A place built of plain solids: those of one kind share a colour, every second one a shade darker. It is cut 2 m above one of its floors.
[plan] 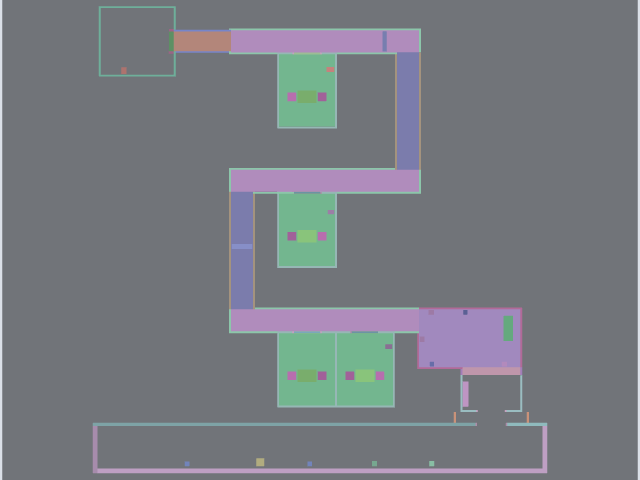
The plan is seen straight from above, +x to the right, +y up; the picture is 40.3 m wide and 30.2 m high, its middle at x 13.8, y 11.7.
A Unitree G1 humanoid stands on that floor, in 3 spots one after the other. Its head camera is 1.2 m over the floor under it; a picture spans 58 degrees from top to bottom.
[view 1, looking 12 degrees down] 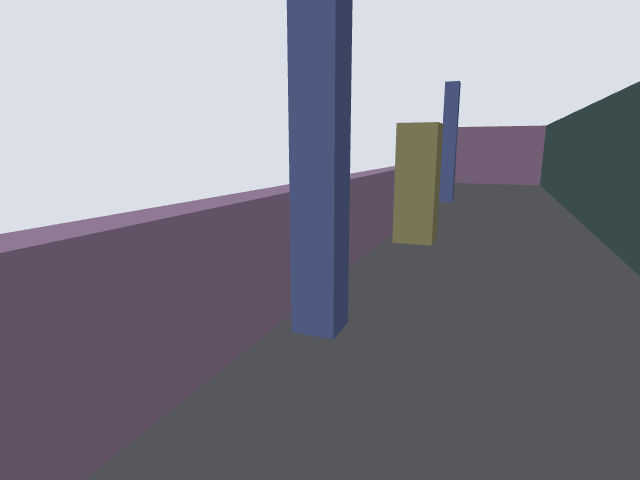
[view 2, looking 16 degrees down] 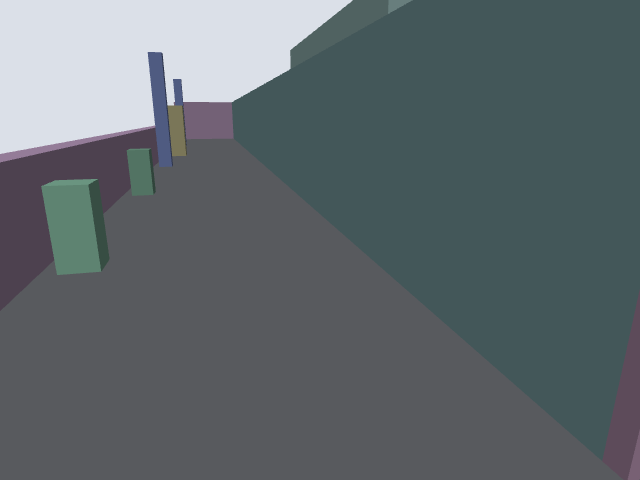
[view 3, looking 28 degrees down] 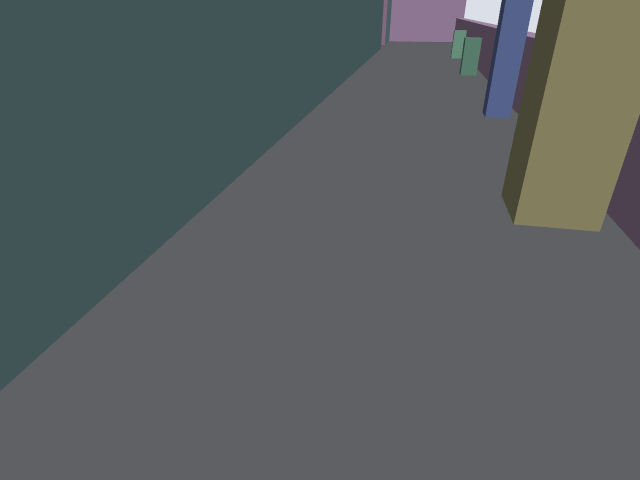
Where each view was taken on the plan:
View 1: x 15.72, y -1.34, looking -158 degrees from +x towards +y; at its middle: tree_trunk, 2.67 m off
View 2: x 24.58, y -1.30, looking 166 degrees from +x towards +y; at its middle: ground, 4.35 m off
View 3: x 7.12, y -1.34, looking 12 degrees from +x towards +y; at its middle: ground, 2.56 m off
